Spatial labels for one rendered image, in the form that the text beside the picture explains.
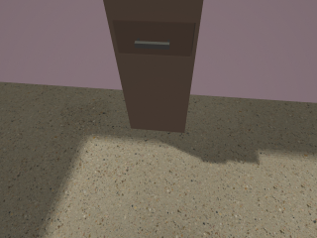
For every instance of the handle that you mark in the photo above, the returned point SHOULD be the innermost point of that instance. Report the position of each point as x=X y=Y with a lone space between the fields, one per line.
x=151 y=45

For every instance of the cabinet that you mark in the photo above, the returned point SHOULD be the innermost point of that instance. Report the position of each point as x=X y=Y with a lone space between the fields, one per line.
x=156 y=88

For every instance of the drawer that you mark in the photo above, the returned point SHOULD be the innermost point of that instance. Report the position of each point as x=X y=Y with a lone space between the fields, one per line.
x=179 y=34

